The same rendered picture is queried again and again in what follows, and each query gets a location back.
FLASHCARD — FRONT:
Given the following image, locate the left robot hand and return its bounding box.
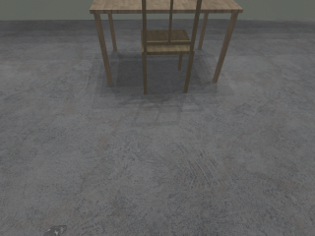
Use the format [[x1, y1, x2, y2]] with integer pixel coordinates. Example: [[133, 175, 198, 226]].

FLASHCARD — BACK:
[[41, 224, 67, 236]]

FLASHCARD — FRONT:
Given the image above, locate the chair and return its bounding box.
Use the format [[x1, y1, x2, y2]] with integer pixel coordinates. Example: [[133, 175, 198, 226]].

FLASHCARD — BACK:
[[141, 0, 202, 94]]

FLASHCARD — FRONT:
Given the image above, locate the table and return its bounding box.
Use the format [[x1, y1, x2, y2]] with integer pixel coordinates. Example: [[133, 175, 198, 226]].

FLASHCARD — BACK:
[[90, 0, 243, 86]]

